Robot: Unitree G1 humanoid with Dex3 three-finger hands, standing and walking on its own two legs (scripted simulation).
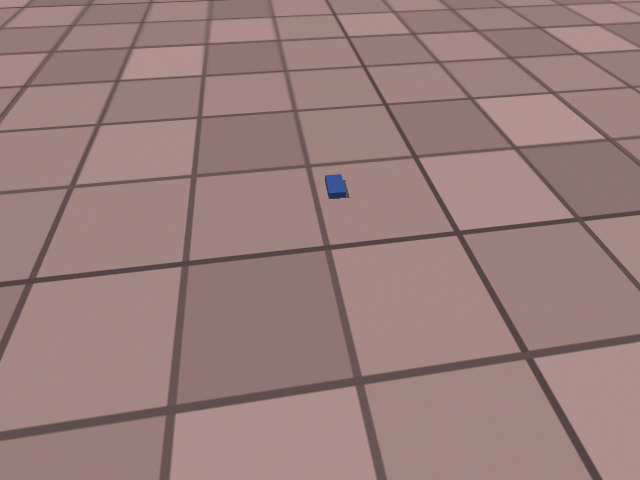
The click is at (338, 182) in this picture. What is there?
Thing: flat box
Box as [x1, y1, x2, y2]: [325, 174, 345, 198]
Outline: 340,174 325,175 325,182 329,198 345,196 345,190
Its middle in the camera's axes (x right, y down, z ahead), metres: +0.08 -0.28 +1.96
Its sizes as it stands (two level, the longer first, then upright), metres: 0.144 0.084 0.034
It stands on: the floor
